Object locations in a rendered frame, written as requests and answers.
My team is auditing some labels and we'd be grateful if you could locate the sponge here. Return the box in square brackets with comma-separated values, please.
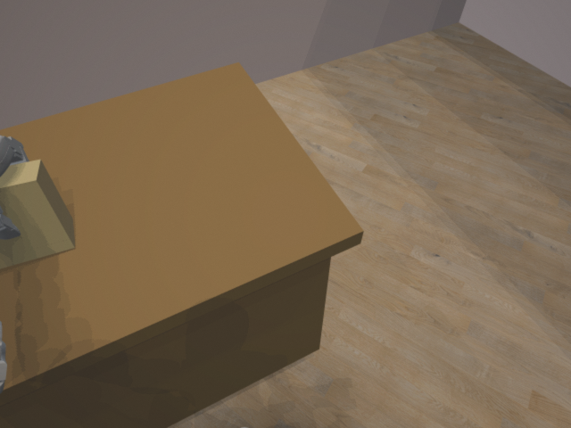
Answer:
[0, 160, 75, 269]

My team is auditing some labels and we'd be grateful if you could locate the left robot hand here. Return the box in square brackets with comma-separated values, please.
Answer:
[0, 136, 29, 240]

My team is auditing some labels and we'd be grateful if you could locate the table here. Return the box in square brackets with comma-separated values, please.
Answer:
[0, 62, 364, 428]

